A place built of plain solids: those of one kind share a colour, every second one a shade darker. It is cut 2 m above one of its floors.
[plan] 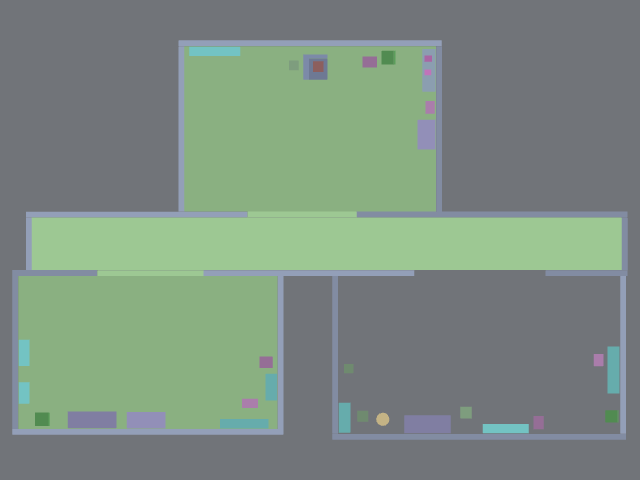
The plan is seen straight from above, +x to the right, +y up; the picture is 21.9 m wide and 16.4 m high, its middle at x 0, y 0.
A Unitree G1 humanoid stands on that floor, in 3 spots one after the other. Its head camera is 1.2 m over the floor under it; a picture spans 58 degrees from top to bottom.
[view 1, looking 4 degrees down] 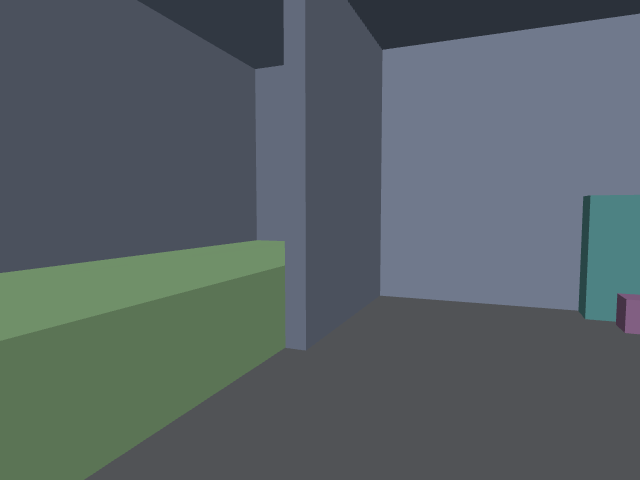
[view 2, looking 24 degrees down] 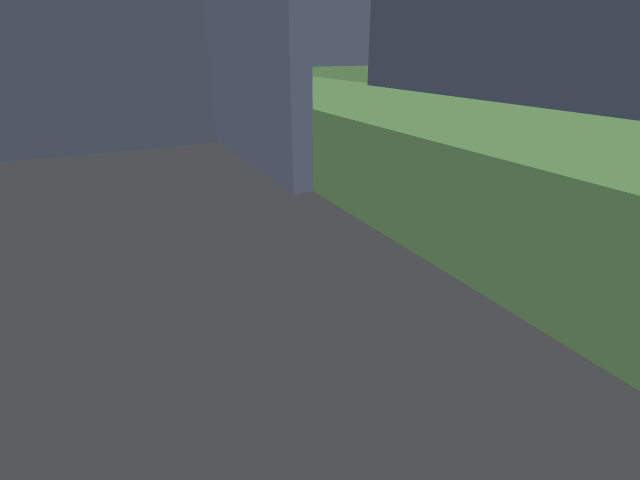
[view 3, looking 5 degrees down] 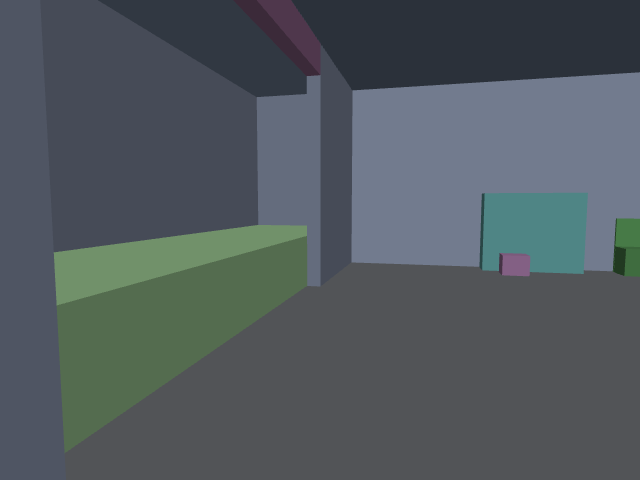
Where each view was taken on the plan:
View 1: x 4.39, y -2.69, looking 22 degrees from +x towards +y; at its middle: wall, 3.93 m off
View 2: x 6.62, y -2.69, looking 153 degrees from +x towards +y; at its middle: ground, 2.95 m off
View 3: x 1.79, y -2.69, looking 14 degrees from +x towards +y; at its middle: wall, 6.12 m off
